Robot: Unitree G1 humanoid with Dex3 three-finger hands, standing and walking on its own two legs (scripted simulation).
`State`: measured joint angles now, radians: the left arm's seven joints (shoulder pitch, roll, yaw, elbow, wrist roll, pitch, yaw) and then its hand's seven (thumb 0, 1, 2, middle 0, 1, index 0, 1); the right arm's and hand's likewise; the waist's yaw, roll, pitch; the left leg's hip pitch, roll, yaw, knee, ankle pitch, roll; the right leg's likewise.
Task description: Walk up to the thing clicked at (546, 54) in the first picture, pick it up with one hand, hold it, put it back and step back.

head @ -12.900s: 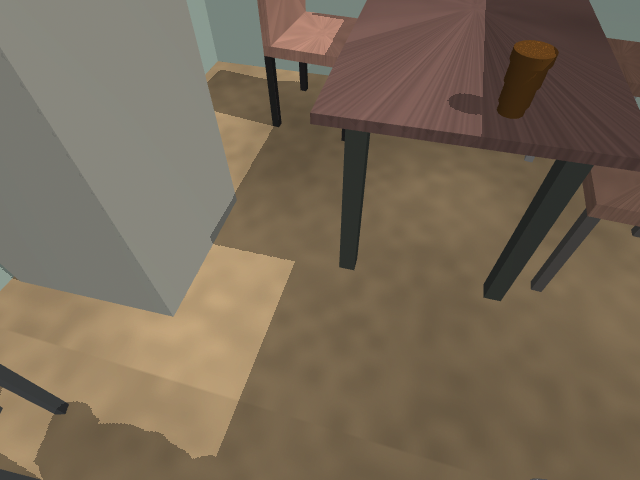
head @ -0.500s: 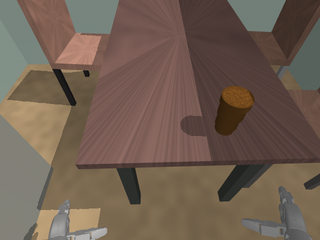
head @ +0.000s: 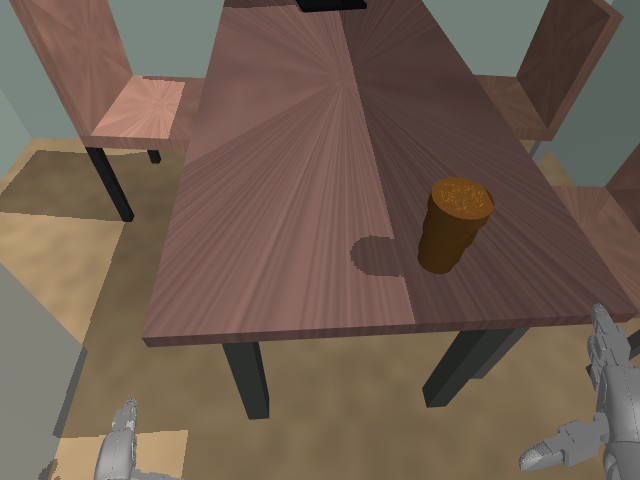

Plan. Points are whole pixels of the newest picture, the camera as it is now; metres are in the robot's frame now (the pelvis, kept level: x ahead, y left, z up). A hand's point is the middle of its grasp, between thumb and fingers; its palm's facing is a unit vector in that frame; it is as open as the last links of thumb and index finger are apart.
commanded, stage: rise first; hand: right
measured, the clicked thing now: (447, 231) +0.44 -0.20 +0.03
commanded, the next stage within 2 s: go down in 0.90 s
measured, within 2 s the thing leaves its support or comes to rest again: neither
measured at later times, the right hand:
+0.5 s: hand (602, 396) +0.16 -0.26 +0.10, palm faces +0.34 +0.84 -0.42, open 17.6 cm
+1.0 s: hand (621, 390) +0.16 -0.25 +0.13, palm faces +0.35 +0.83 -0.43, open 17.5 cm
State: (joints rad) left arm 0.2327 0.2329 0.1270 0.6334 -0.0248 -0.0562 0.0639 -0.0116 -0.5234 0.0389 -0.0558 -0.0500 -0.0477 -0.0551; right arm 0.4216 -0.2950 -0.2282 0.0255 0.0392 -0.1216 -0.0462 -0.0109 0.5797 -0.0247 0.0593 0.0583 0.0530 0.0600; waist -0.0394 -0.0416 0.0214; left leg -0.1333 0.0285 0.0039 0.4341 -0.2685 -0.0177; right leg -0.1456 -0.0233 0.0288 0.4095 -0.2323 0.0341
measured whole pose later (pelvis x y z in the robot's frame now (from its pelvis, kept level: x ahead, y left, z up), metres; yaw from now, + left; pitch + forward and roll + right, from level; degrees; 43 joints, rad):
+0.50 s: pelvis -0.02 +0.00 +0.00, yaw +0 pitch -4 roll +0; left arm 0.23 0.22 0.16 0.65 -0.02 -0.11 0.05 -0.01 -0.55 0.05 -0.06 -0.05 -0.05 -0.06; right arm 0.46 -0.31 -0.29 -0.15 0.04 -0.24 -0.02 -0.01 0.57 -0.02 0.06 0.06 0.06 0.06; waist -0.05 -0.05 0.05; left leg -0.13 0.03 0.01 0.44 -0.24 -0.02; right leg -0.14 -0.02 0.04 0.41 -0.20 0.03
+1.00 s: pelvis -0.03 +0.00 +0.00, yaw +0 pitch -5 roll +0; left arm 0.23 0.22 0.18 0.66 -0.02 -0.13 0.04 -0.01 -0.54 0.07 -0.06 -0.06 -0.05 -0.07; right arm 0.45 -0.32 -0.32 -0.22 0.04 -0.31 -0.01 -0.01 0.56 -0.04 0.06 0.06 0.06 0.06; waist -0.05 -0.05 0.05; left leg -0.12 0.03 0.01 0.43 -0.23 -0.02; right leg -0.14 -0.02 0.04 0.40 -0.19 0.03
